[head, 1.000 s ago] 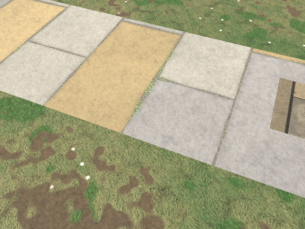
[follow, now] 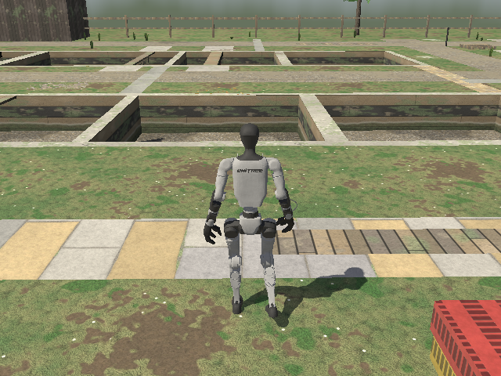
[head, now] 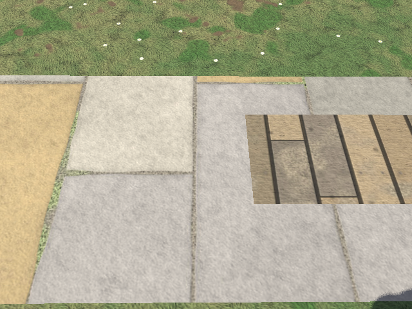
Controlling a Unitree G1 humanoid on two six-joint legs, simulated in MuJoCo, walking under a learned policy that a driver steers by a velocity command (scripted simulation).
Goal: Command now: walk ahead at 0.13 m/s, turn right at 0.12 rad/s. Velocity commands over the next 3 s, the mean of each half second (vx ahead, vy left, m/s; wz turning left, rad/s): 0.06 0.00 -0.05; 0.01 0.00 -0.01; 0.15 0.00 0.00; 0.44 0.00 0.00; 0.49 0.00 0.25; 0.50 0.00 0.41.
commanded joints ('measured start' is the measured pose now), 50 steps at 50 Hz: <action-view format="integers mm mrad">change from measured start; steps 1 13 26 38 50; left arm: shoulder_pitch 143 -28 -12 -14 -9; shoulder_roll -2 62 47 24 10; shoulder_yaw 2 16 15 10 3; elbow -18 -16 60 120 165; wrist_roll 7 21 5 5 6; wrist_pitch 14 22 -2 14 19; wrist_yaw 16 19 10 11 16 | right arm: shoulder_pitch -35 104 115 116 126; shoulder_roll -81 -75 -66 -62 -42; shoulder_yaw -8 -5 -9 -14 -14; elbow -27 48 126 174 208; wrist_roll -22 12 21 24 22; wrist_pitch -6 58 79 99 101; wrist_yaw -2 -44 -55 -66 -68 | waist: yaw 57 -32 -11 -11 -9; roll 129 -115 26 23 26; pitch -133 0 -78 -37 -6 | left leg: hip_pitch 12 82 166 182 171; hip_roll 228 50 76 79 76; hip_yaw -140 -29 -44 -49 -50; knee -149 -1 62 56 29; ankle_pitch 510 -244 24 18 -55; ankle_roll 191 -28 -28 -35 -38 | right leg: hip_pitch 118 70 223 230 216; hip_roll -61 -98 -53 -36 -27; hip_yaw -35 35 -29 -51 -63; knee -216 -811 -686 -705 -734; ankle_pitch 48 -16 459 433 329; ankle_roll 20 -86 -68 -60 -52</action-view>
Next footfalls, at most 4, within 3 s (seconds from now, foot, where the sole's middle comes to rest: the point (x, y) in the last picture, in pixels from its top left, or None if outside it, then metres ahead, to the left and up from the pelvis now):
0.20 right None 0.12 -0.14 -0.77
1.92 right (252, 279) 0.54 -0.12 -0.77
2.50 left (173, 201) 0.83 0.14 -0.77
3.00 right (200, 131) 1.17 0.05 -0.77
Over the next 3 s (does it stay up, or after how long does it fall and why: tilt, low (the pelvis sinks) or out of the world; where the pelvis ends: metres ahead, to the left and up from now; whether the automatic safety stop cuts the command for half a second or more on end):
stays up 0.98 0.08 -0.01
